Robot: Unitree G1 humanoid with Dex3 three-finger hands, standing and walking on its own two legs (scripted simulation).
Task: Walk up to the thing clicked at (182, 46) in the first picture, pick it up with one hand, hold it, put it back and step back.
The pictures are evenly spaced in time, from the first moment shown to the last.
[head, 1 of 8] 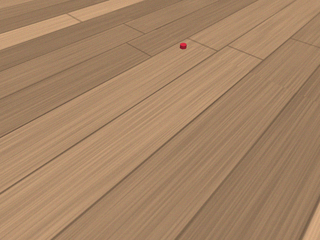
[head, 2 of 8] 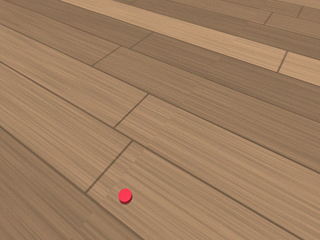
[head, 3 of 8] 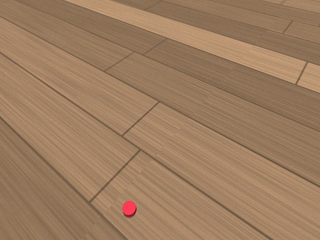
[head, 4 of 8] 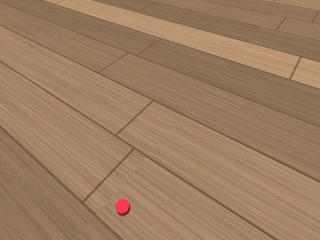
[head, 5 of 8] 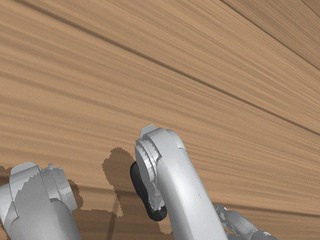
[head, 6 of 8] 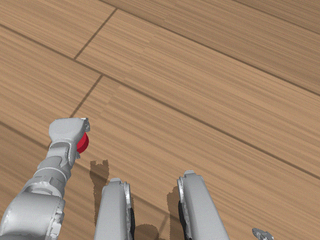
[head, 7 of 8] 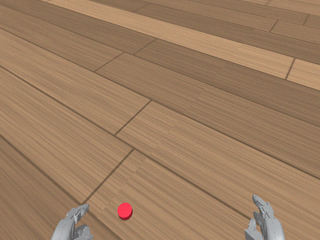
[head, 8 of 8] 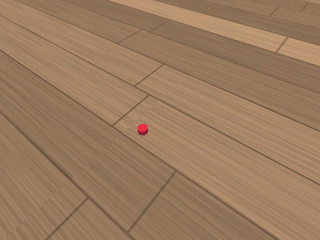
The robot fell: no
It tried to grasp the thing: yes
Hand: left
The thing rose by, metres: 0.68
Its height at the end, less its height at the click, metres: +0.00
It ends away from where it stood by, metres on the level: 0.01
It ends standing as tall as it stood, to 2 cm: yes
